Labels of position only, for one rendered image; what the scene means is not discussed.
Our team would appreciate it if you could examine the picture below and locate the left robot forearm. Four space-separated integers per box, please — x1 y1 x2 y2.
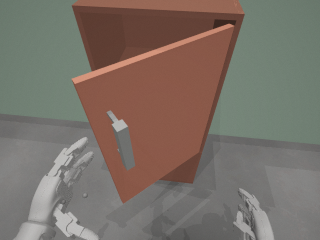
13 221 56 240

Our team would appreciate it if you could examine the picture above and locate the cupboard door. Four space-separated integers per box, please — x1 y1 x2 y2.
71 24 235 204

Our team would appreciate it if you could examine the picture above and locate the right robot hand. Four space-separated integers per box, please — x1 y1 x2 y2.
233 188 275 240

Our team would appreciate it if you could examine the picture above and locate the handle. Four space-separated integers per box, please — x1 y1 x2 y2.
106 110 136 171

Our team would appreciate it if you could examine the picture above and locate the left robot hand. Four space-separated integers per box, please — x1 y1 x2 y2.
28 137 100 240

